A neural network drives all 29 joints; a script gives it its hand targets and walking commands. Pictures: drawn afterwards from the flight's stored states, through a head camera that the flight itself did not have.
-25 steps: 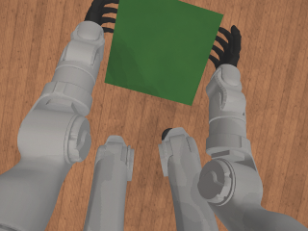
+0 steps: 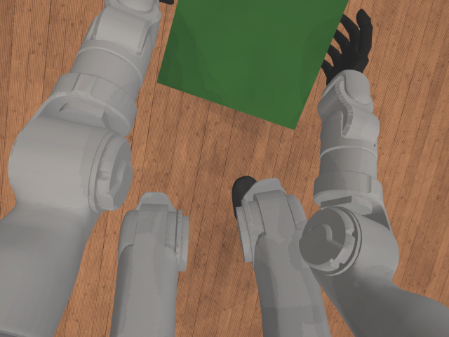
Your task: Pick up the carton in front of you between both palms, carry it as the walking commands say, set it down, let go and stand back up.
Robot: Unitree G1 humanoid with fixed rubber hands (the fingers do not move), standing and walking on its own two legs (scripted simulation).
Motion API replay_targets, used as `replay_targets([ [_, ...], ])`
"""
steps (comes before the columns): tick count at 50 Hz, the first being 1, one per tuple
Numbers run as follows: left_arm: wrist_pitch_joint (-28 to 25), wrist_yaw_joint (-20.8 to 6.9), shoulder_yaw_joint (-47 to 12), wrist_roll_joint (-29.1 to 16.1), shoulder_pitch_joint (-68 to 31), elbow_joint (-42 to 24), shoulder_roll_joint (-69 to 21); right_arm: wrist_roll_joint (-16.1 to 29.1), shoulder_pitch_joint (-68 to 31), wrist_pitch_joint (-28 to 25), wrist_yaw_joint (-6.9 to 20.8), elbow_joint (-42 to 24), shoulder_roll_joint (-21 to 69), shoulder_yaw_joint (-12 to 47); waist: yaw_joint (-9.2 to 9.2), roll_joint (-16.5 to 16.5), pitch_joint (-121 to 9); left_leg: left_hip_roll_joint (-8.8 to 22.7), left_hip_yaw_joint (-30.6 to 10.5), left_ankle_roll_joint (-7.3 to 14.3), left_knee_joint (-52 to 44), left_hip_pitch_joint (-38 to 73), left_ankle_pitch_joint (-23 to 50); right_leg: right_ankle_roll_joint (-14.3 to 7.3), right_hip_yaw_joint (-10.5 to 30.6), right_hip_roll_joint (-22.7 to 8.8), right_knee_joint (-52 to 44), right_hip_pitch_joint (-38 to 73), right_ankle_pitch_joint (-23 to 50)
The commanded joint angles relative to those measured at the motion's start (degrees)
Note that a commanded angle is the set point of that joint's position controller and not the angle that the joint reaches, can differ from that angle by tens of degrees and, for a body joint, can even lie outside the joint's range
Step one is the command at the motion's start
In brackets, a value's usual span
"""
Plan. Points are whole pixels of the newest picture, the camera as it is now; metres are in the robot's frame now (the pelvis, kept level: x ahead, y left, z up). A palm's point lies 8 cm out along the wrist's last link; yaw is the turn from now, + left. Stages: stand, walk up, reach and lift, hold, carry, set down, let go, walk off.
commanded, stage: set down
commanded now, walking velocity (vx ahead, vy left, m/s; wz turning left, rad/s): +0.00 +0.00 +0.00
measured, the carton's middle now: (238, 44) +0.54 -0.07 -0.26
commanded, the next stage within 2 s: none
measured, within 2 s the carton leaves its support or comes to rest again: rests again in 0.48 s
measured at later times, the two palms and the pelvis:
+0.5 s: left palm out of the picture +0.58 +0.08 -0.17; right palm (343, 62) +0.49 -0.21 -0.16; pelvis +0.00 +0.00 -0.01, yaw -1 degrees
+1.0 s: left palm (127, 15) +0.56 +0.11 -0.22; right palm (335, 85) +0.46 -0.22 -0.20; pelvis +0.00 +0.00 -0.02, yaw +0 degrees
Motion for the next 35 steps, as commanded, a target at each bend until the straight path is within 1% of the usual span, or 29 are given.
replay_targets([
  [1,-1.76,-12.42,-5.91,-2.75,-13.75,1.21,-42.18,2.2,-31.83,-0.25,12.06,4.96,32.45,21.01,-1.77,9.35,-49.88,2.06,-0.34,0.96,-14.26,23.63,21.71,-1.59,-8.94,1.54,-1.95,27.81,17.0],
  [3,-1.44,-12.64,-4.92,-1.58,-13.31,2.21,-39.65,1.55,-30.3,0.02,11.87,5.92,31.76,19.67,-0.9,9.2,-48.24,2.2,-0.26,1.32,-14.26,22.96,19.22,-1.63,-8.56,1.53,-2.22,27.21,14.99],
  [4,-1.23,-12.81,-4.79,-1.64,-13.14,2.66,-39.34,1.5,-30.77,-0.01,11.69,6.18,30.4,18.74,-1.63,9.66,-47.84,2.48,-0.64,1.38,-14.18,23.2,18.89,-1.62,-8.79,1.53,-2.18,26.44,14.19],
  [5,-1.17,-12.91,-4.71,-1.23,-13.17,2.7,-38.9,1.5,-30.09,-0.01,11.54,6.94,30.43,18.71,-0.92,10.49,-47.81,2.53,-0.25,1.21,-13.98,23.21,18.42,-1.83,-8.34,1.45,-2.18,26.48,13.97],
  [6,-1.1,-13.17,-4.13,-1.18,-12.58,2.36,-38.69,1.25,-30.72,-0.04,11.5,6.04,29.64,18.31,-1.11,9.63,-47.48,2.56,-0.52,1.41,-14.08,22.53,18.29,-1.66,-8.64,1.66,-2.12,26.52,13.99],
  [7,-0.91,-13.33,-4.06,-0.51,-12.3,3.56,-37.75,1.07,-29.13,0.04,11.46,7.66,29.42,17.67,-1.22,10.25,-46.45,2.84,-0.54,1.44,-14.16,21.83,16.71,-1.9,-8.46,1.52,-2.13,26.38,13.13],
  [8,-1.0,-13.32,-3.21,0.04,-12.03,3.02,-37.45,0.99,-29.79,0.08,11.61,7.44,29.72,17.46,0.01,9.61,-46.0,2.78,-0.48,1.76,-14.24,21.38,17.41,-1.71,-8.3,1.65,-1.95,25.98,13.52],
  [10,-0.84,-13.45,-2.83,0.08,-12.03,4.18,-36.43,-0.06,-27.68,0.28,11.49,8.67,28.6,15.85,-1.55,9.19,-44.75,3.12,-1.07,1.84,-13.98,21.07,16.74,-1.92,-8.11,1.47,-2.01,26.09,13.03],
  [12,-0.78,-13.92,-2.19,0.59,-11.34,3.77,-36.27,-0.72,-27.45,0.08,11.73,8.26,27.84,15.2,-1.48,8.83,-43.48,3.04,-1.27,2.06,-14.0,19.5,16.88,-1.94,-8.17,1.63,-1.79,25.43,12.96],
  [13,-0.8,-14.09,-2.07,0.8,-11.15,3.37,-35.75,-1.1,-26.45,0.18,11.72,9.74,27.79,14.57,-1.51,8.96,-43.05,2.94,-1.1,1.9,-14.04,18.71,16.2,-2.15,-8.07,1.48,-1.92,25.35,13.05],
  [14,-0.84,-14.04,-2.09,1.2,-10.48,3.29,-34.71,-0.74,-25.86,0.15,11.82,9.97,28.02,14.48,-0.57,9.09,-43.15,3.01,-0.69,1.8,-14.04,19.2,16.41,-2.13,-7.81,1.58,-2.0,25.27,13.3],
  [15,-0.84,-14.2,-1.58,1.2,-9.74,4.27,-34.83,-1.25,-25.34,-0.01,11.77,10.18,26.34,13.9,-1.75,9.25,-42.83,3.17,-1.0,1.67,-13.72,18.83,16.52,-2.26,-7.93,1.5,-1.88,25.3,13.19],
  [17,-0.76,-14.2,-1.59,1.3,-9.63,4.21,-33.45,-1.23,-24.23,0.19,11.87,10.8,26.42,13.18,-1.29,8.86,-41.66,3.59,-1.46,1.99,-13.59,18.93,16.46,-2.19,-7.72,1.48,-1.7,24.07,12.7],
  [19,-0.77,-14.11,-1.87,2.38,-8.72,4.15,-33.16,-1.46,-23.5,-0.06,12.33,11.14,26.26,12.59,-0.4,9.37,-41.28,3.79,-1.96,2.07,-13.61,19.54,19.06,-2.17,-7.59,1.29,-0.76,21.99,13.24],
  [20,-0.81,-14.05,-1.82,1.76,-7.77,4.59,-33.81,-1.75,-22.75,-0.15,12.22,11.56,25.14,12.23,-0.99,9.64,-41.69,3.91,-2.21,2.07,-13.47,20.28,19.35,-2.22,-7.61,1.26,-0.9,22.52,13.04],
  [21,-0.79,-14.0,-1.59,2.54,-7.04,5.38,-33.3,-2.08,-21.69,-0.14,12.28,12.14,24.84,11.62,-0.9,9.99,-40.46,4.01,-2.23,2.1,-13.3,19.84,19.6,-2.22,-7.54,1.39,-0.99,21.58,12.62],
  [22,-1.01,-13.91,-1.8,2.66,-7.1,4.17,-32.47,-1.75,-21.94,-0.18,12.41,11.95,24.83,11.63,-0.37,9.45,-40.29,4.17,-2.55,2.18,-12.9,20.25,20.55,-2.19,-7.2,1.36,-0.69,20.99,12.88],
  [23,-0.98,-13.67,-2.14,3.04,-6.15,5.23,-32.54,-1.74,-20.91,-0.18,12.58,12.82,24.5,11.34,-0.15,10.66,-40.86,4.42,-2.73,2.04,-12.7,21.8,22.17,-2.11,-7.08,1.19,-0.37,20.5,13.01],
  [24,-1.39,-13.62,-2.22,2.57,-6.13,3.82,-33.16,-1.63,-21.13,-0.57,12.74,12.23,24.93,11.68,-0.35,9.26,-41.07,4.2,-2.78,2.16,-12.49,21.59,22.58,-2.09,-7.27,1.49,-0.27,20.53,13.67],
  [25,-1.38,-13.53,-2.59,2.43,-5.67,4.86,-33.2,-1.6,-20.29,-0.58,12.78,13.31,24.46,11.24,-0.54,10.18,-40.57,4.2,-2.75,1.95,-12.49,22.04,23.18,-2.3,-7.21,1.43,-0.39,20.06,13.88],
  [26,-1.53,-13.34,-1.9,2.85,-3.89,5.5,-32.79,-2.01,-18.74,-0.73,12.79,13.71,23.89,11.31,-0.45,9.47,-40.42,4.42,-3.45,2.19,-12.67,22.81,24.38,-1.95,-7.59,1.38,0.02,19.23,13.15],
  [27,-1.57,-13.26,-1.96,2.97,-4.27,4.85,-32.25,-1.42,-18.72,-0.93,12.84,13.43,23.8,11.33,-0.3,9.4,-39.97,4.53,-3.38,2.37,-12.17,21.84,24.16,-2.18,-6.99,1.14,0.13,18.96,13.51],
  [28,-1.57,-13.06,-2.5,3.34,-3.64,5.61,-32.28,-1.45,-18.35,-0.88,12.96,14.18,23.37,11.14,0.17,10.24,-40.19,4.96,-3.71,2.21,-11.7,24.0,26.58,-2.02,-6.8,1.2,0.44,17.9,13.47],
  [29,-1.56,-13.03,-2.38,3.01,-3.01,6.1,-32.59,-1.47,-18.05,-1.03,12.94,14.04,22.83,10.86,-0.63,9.9,-40.2,4.8,-3.99,2.34,-11.95,23.35,26.03,-2.08,-7.18,1.2,0.58,18.43,13.78],
  [31,-1.97,-12.98,-3.29,3.0,-2.89,5.27,-31.93,-0.82,-16.86,-1.33,13.07,15.03,22.66,11.13,0.07,10.64,-39.18,4.77,-4.01,2.15,-11.43,24.06,27.5,-2.33,-6.76,1.27,0.71,16.94,13.88],
  [32,-2.15,-12.88,-2.92,2.88,-2.54,5.29,-31.63,-1.09,-15.68,-1.52,13.12,14.66,21.93,11.01,-0.79,10.5,-39.41,5.09,-4.32,2.23,-10.99,23.59,28.0,-2.31,-6.73,1.31,1.0,17.03,14.25],
  [33,-2.28,-12.82,-3.3,2.95,-2.33,5.52,-32.03,-1.09,-15.83,-1.5,13.16,15.73,21.97,10.65,-0.63,10.47,-39.41,4.99,-4.45,2.31,-10.89,24.04,28.85,-2.36,-6.66,1.33,0.94,16.29,14.35],
  [34,-2.25,-12.52,-2.89,3.63,-0.96,6.28,-30.33,-0.81,-14.69,-1.59,13.11,15.39,22.21,10.6,0.47,9.6,-38.73,5.34,-4.8,2.59,-11.11,24.83,28.92,-1.97,-6.92,1.19,1.31,15.66,13.4],
  [35,-2.45,-12.5,-2.94,3.34,-1.46,5.14,-31.2,-0.83,-15.24,-1.95,13.12,14.71,21.16,10.55,-0.46,10.45,-39.34,5.23,-4.75,2.41,-10.69,24.94,29.6,-2.29,-6.53,1.32,1.22,16.14,14.34],
])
